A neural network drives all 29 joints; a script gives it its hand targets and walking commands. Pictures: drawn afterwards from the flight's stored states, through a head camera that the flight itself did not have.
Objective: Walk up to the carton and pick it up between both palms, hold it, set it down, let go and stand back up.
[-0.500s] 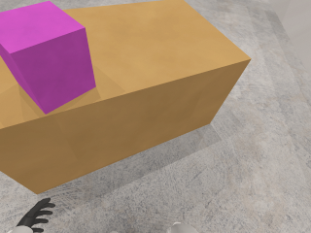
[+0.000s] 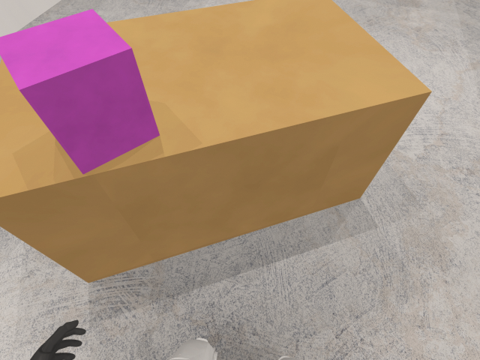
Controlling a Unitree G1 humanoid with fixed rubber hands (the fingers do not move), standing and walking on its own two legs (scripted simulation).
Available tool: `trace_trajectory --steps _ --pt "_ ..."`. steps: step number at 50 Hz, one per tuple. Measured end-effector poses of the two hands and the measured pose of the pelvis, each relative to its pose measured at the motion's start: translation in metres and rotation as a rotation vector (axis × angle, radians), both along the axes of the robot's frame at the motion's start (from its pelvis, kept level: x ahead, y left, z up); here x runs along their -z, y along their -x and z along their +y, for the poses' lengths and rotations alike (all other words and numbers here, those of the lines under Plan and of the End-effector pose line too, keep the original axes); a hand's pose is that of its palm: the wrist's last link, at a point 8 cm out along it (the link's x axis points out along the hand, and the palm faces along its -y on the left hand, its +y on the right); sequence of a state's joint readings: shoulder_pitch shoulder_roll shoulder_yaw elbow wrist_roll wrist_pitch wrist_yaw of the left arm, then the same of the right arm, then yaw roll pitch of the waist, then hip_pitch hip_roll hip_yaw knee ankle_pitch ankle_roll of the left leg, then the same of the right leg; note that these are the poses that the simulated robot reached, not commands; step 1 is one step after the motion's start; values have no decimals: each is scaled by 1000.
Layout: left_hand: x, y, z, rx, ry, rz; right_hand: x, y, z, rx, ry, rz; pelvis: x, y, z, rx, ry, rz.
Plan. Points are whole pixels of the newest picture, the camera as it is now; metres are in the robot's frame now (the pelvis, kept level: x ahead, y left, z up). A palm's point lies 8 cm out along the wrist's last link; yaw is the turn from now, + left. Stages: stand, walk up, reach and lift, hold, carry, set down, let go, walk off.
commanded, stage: walk up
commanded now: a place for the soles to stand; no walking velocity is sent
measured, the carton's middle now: (87, 94) +0.66 +0.39 +0.01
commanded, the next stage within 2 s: none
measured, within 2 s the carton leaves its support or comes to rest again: neither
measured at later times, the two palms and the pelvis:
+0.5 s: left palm out of the picture +0.03 +0.38 -0.11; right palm out of the picture +0.11 -0.26 -0.05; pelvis -0.04 +0.05 +0.00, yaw +9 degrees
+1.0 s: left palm out of the picture -0.02 +0.33 -0.05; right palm out of the picture +0.06 -0.34 -0.09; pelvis -0.05 -0.01 +0.01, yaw +12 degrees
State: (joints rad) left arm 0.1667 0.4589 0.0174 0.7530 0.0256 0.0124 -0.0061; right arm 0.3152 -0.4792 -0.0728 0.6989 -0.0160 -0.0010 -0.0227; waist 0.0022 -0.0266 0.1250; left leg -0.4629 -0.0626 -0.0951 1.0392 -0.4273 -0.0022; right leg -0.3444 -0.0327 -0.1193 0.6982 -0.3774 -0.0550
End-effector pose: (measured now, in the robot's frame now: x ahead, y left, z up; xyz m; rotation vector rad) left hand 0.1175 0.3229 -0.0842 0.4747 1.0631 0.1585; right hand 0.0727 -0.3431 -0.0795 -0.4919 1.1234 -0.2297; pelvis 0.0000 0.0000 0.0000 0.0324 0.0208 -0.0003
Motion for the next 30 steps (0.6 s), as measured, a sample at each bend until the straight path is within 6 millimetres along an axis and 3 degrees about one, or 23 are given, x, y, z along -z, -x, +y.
trace_trajectory --steps 6,10,17,23,30 --pt "19 16 21 -35 37 -14 -11 -32 27 -64 16 -68 6 5 20 -36 46 -10" --pt "37 30 38 -67 73 -33 -12 -37 52 -89 33 -83 15 10 39 -69 54 -49" --pt "32 59 60 -128 87 -37 -27 -42 81 -143 36 -101 5 21 56 -124 95 -60" --pt "29 82 60 -148 85 -24 -32 -39 85 -178 32 -112 2 35 55 -146 93 -65" --pt "22 99 44 -155 53 -38 -22 -28 68 -190 -2 -135 5 51 34 -152 62 -82"
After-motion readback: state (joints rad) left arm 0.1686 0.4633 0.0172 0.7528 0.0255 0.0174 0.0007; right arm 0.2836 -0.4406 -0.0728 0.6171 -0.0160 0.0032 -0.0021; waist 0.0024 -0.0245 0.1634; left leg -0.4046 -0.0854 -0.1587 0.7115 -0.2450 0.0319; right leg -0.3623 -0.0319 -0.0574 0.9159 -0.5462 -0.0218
